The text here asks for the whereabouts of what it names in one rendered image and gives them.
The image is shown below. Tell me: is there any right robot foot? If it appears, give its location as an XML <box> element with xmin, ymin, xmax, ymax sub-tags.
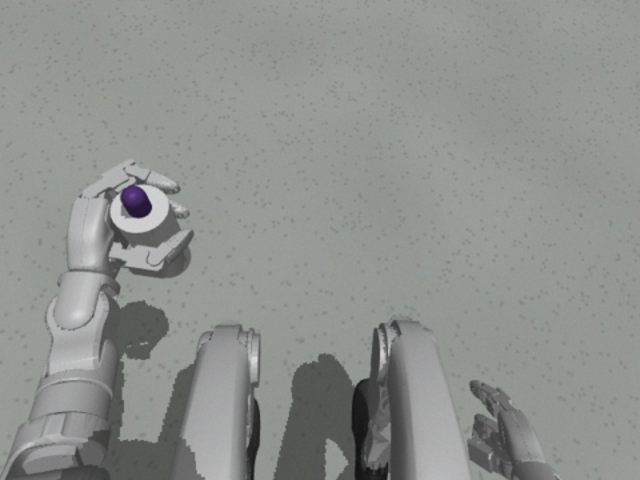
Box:
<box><xmin>352</xmin><ymin>379</ymin><xmax>388</xmax><ymax>480</ymax></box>

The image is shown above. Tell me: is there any bottle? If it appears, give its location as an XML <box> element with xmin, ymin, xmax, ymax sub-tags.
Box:
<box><xmin>110</xmin><ymin>185</ymin><xmax>191</xmax><ymax>278</ymax></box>

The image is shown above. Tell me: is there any left robot arm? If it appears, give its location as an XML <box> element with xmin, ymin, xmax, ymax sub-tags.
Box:
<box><xmin>0</xmin><ymin>269</ymin><xmax>121</xmax><ymax>480</ymax></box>

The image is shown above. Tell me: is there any right robot hand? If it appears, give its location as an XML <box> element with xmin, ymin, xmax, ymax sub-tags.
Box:
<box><xmin>467</xmin><ymin>380</ymin><xmax>547</xmax><ymax>480</ymax></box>

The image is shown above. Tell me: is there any left robot hand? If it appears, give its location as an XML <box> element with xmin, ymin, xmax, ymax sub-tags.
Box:
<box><xmin>66</xmin><ymin>159</ymin><xmax>194</xmax><ymax>279</ymax></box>

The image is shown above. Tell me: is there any right robot arm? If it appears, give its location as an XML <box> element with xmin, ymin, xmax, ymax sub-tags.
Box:
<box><xmin>511</xmin><ymin>461</ymin><xmax>561</xmax><ymax>480</ymax></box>

